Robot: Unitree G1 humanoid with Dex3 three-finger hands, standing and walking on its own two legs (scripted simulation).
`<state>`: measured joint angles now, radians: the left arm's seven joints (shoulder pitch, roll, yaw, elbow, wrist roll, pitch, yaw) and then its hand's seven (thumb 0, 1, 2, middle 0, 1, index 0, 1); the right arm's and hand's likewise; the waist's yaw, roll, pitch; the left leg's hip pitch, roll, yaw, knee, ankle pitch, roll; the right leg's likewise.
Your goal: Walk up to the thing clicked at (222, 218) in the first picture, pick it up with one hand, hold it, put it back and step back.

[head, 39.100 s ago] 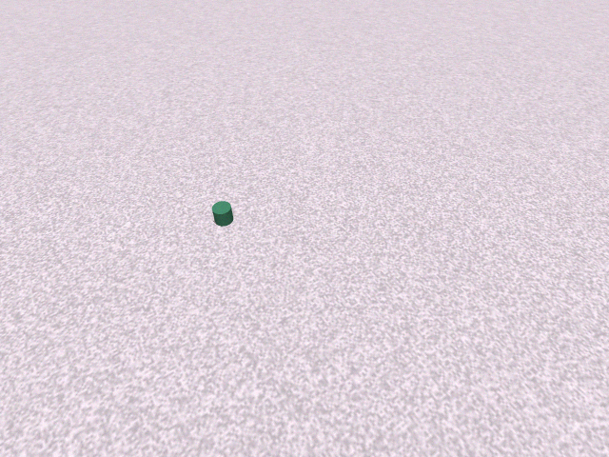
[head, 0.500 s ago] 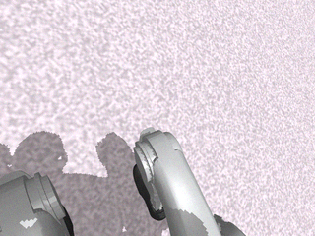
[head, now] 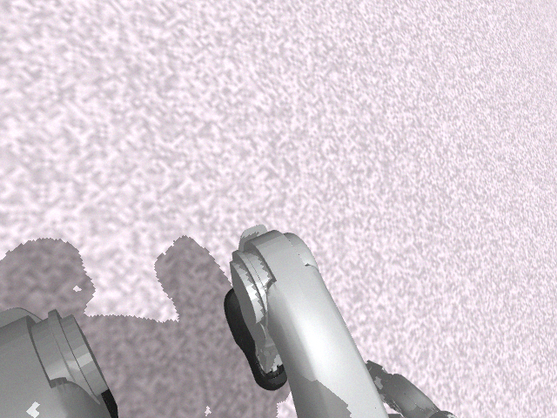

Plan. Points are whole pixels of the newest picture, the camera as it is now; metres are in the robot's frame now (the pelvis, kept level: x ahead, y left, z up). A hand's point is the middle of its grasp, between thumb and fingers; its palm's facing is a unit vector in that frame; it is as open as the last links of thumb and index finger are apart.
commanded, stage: close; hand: left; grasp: from above
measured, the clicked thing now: out of the picture +0.48 +0.32 -0.26
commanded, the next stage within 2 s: settle in 1.12 s
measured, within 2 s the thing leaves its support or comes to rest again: leaves its support in 1.52 s
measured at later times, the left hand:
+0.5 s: hand out of the picture +0.46 +0.32 -0.23, palm faces -0.42 -0.16 -0.89, open 11.4 cm
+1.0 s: hand out of the picture +0.46 +0.32 -0.23, palm faces -0.42 -0.15 -0.90, open 11.2 cm
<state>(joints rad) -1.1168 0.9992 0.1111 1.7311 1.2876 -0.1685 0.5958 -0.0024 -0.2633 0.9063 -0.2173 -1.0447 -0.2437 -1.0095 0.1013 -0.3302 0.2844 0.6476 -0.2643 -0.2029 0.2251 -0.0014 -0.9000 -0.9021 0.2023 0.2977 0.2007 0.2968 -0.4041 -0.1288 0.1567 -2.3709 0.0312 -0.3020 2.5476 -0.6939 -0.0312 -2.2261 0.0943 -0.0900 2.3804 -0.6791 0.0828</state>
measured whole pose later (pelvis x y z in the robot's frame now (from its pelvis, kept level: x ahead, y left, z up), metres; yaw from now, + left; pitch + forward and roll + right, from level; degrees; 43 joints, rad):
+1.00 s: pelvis +0.00 +0.00 +0.00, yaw +0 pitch +28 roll -14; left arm -1.12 1.03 0.07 1.75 1.26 -0.20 0.58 0.02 -0.09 0.59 -0.67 -0.84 -0.49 -0.75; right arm 0.12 -0.35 0.31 0.64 -0.26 -0.21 0.22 0.00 -0.90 -0.90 0.20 0.30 0.20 0.30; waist -0.41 -0.13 0.16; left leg -2.35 0.04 -0.31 2.53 -0.70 -0.04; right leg -2.21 0.09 -0.10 2.36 -0.67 0.09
